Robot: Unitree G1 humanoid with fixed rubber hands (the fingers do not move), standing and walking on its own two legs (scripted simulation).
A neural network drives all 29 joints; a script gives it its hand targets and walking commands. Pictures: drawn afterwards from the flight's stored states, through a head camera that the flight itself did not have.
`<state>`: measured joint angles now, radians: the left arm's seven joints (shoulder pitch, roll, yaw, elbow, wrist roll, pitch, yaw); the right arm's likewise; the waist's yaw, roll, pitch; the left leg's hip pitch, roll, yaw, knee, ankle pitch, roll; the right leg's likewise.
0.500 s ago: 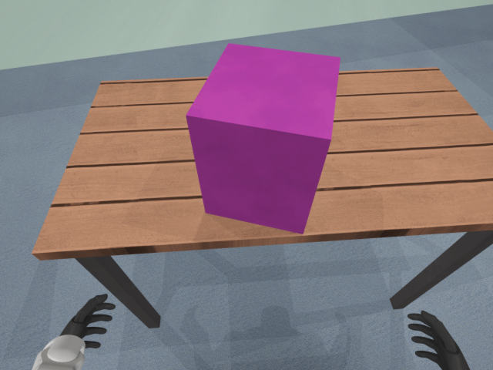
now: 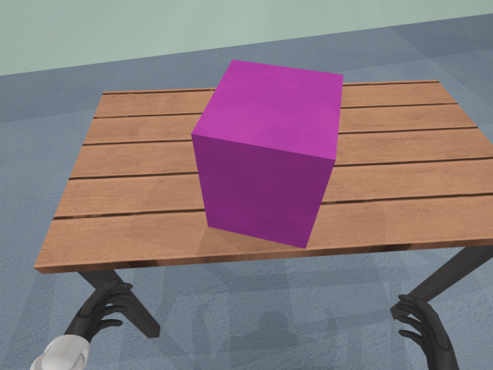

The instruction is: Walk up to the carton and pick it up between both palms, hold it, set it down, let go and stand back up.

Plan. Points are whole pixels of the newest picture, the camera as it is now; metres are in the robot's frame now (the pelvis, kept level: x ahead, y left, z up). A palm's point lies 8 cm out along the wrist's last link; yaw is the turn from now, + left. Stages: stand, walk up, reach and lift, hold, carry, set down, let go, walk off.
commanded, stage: reach and lift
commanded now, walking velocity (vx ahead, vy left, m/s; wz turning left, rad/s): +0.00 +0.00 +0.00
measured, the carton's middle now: (270, 156) +0.47 -0.01 +0.06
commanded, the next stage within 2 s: none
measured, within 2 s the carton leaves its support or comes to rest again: neither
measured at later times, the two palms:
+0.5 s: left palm (89, 314) +0.19 +0.24 +0.03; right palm (417, 340) +0.16 -0.19 +0.04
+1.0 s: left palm (103, 258) +0.25 +0.23 +0.08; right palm (401, 300) +0.20 -0.17 +0.07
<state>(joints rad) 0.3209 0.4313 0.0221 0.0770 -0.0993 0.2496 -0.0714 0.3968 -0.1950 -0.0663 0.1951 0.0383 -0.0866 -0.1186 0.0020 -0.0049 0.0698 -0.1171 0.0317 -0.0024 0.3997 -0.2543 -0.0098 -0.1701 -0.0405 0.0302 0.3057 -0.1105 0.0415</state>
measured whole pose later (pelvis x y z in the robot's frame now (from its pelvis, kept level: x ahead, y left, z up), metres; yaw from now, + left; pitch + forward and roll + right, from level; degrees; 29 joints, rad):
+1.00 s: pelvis +0.00 +0.00 +0.00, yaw +0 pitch -1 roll -1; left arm 0.13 0.43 0.04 -0.18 -0.29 0.30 -0.15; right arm 0.40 -0.07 0.08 -0.43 0.13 0.31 -0.32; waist 0.02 0.00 0.07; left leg -0.12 0.03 0.00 0.40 -0.26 -0.01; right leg -0.16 -0.04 0.03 0.29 -0.11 0.04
